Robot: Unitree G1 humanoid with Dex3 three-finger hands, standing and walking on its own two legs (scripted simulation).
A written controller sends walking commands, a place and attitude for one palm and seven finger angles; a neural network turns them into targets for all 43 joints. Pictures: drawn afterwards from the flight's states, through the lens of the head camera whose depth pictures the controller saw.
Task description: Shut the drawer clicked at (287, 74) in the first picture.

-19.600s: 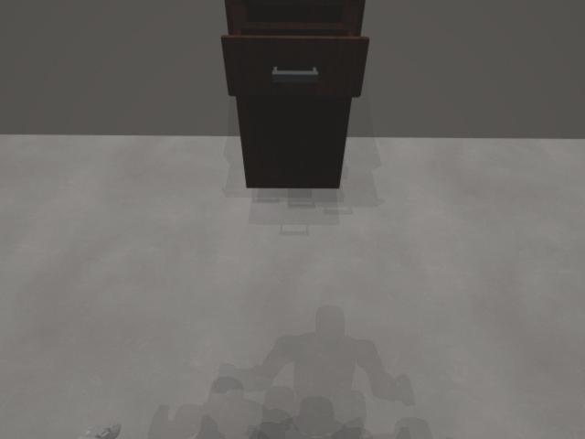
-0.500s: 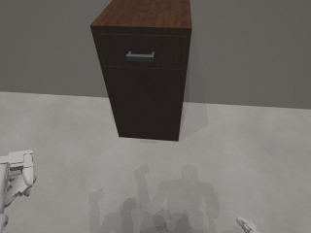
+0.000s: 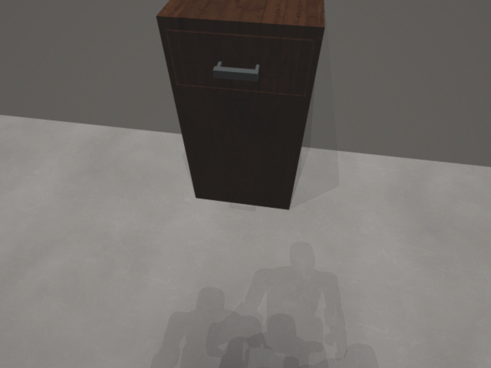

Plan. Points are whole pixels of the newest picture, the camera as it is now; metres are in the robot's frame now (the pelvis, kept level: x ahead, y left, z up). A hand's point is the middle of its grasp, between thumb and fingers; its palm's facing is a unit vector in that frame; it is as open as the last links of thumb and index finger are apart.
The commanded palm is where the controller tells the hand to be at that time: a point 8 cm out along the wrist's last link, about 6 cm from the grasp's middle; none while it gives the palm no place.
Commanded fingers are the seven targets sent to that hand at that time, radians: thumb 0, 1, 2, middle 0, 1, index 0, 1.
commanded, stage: let the arm hang, fingers relaxed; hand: left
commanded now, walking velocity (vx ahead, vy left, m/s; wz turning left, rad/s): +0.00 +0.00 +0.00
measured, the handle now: (237, 69) +0.93 +0.09 -0.01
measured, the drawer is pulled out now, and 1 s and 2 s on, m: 0.00 0.00 0.00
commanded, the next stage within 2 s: look to check the result in 0.56 s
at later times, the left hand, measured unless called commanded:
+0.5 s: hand out of the picture -0.01 +0.18 -0.17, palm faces +0.03 -0.98 -0.20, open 7.4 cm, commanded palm none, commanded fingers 0.00 0.90 0.90 -0.20 -0.30 -0.20 -0.30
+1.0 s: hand out of the picture -0.01 +0.16 -0.17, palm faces +0.03 -0.98 -0.18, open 7.4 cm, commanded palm none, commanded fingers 0.00 0.90 0.90 -0.20 -0.30 -0.20 -0.30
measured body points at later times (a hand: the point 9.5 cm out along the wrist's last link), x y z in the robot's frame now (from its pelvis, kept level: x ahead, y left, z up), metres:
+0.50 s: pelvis -0.01 +0.01 +0.00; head +0.00 +0.00 +0.45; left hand -0.01 +0.23 -0.15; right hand -0.05 -0.18 -0.17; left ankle +0.02 +0.12 -0.74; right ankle +0.01 -0.09 -0.74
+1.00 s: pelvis +0.00 +0.01 +0.00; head +0.02 +0.00 +0.45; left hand -0.01 +0.22 -0.16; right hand -0.02 -0.20 -0.16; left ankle +0.02 +0.12 -0.74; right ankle +0.01 -0.09 -0.74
